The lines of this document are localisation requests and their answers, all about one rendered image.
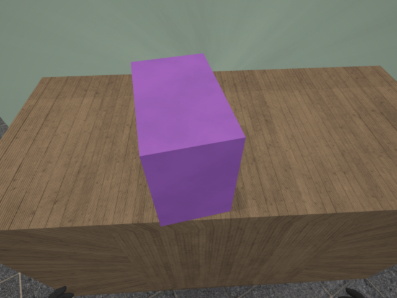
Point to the pedestal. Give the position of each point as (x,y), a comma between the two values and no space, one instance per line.
(315,198)

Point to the carton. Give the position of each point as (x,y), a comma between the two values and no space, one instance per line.
(190,142)

